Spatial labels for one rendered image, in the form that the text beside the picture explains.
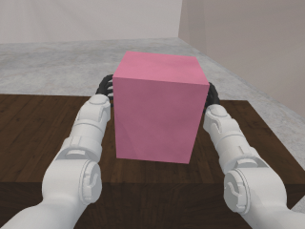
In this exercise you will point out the right robot upper arm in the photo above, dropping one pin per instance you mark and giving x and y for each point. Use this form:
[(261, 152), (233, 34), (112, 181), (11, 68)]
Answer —
[(258, 195)]

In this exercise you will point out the left robot hand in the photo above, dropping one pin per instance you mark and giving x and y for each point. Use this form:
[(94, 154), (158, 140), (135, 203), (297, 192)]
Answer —
[(103, 87)]

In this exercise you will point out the left robot upper arm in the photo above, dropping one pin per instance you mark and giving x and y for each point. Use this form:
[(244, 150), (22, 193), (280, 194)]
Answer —
[(69, 186)]

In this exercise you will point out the robot left forearm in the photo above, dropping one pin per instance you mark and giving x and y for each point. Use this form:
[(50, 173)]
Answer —
[(87, 132)]

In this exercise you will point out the right robot hand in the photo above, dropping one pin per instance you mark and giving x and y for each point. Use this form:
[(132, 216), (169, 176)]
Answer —
[(212, 97)]

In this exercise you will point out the robot right forearm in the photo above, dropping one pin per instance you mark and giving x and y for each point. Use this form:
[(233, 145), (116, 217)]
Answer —
[(232, 146)]

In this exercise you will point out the carton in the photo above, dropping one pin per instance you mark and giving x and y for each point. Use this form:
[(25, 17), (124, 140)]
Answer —
[(158, 101)]

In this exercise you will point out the pedestal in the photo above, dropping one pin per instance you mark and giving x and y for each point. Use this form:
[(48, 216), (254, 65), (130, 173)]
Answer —
[(136, 193)]

